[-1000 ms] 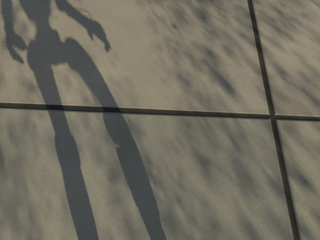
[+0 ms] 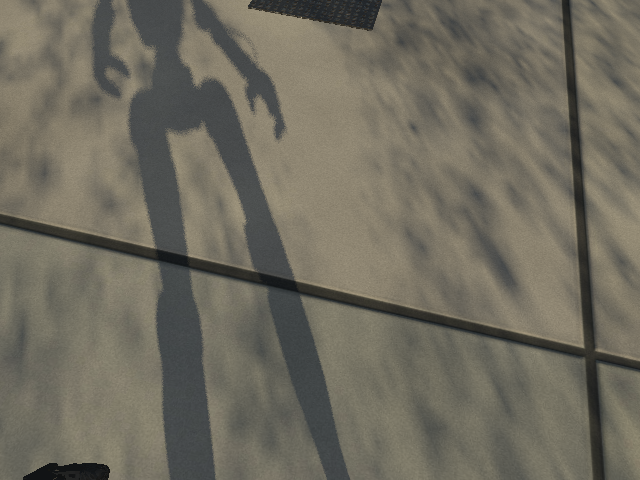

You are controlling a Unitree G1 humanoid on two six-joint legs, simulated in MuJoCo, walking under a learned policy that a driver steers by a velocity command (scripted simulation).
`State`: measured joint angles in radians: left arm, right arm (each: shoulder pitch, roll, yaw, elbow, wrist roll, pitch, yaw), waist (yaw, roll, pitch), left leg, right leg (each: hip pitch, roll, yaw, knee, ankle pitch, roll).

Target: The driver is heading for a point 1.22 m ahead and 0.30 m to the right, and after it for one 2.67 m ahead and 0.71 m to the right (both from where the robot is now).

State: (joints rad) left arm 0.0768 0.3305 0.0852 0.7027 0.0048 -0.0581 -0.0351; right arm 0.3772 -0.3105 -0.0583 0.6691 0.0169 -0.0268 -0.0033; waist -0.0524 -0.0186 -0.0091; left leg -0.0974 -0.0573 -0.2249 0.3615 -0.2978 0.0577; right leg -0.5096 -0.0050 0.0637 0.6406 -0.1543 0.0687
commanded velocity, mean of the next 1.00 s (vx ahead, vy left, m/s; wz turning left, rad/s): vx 0.20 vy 0.00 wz -0.29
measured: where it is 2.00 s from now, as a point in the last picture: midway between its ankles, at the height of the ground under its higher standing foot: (290, 267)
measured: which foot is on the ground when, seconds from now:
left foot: down 0.00-0.16, up 0.18-0.60, down 0.62-0.94, up 0.96-1.00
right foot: up 0.00-0.12, down 0.14-0.62, up 0.64-0.92, down 0.94-1.00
